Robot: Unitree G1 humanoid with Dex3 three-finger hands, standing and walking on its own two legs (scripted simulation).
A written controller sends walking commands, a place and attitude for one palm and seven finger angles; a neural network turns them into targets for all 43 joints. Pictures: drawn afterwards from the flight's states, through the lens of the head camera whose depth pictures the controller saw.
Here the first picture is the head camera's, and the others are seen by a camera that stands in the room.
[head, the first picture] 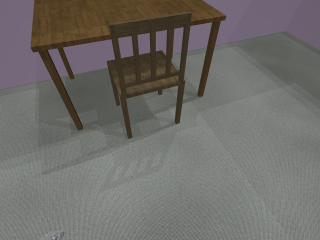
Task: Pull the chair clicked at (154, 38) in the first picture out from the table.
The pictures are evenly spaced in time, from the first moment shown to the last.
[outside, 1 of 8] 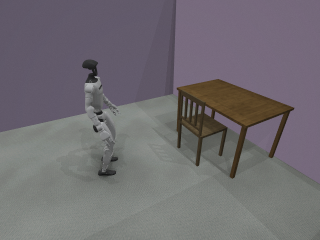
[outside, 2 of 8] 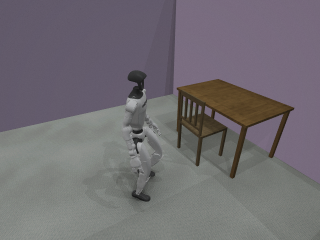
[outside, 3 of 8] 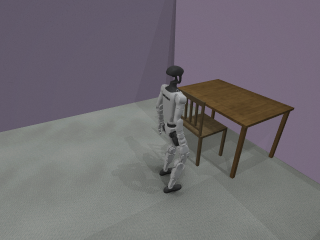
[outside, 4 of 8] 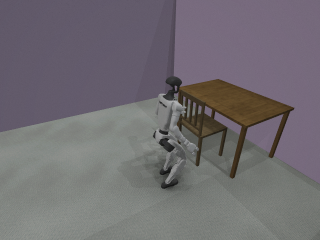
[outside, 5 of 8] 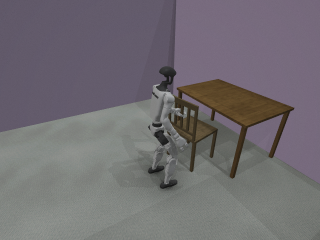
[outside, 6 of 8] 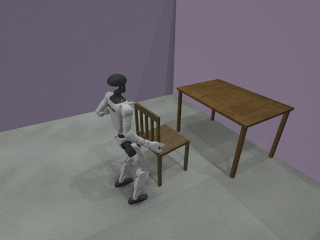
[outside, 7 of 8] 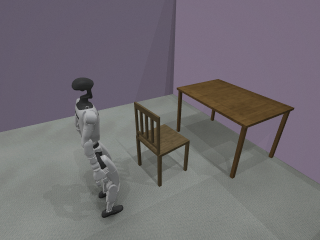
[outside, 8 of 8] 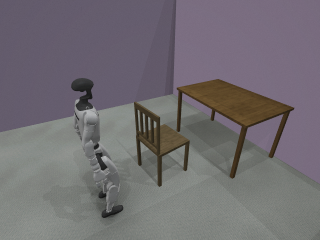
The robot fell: no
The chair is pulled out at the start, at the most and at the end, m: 0.00 0.60 0.60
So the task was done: yes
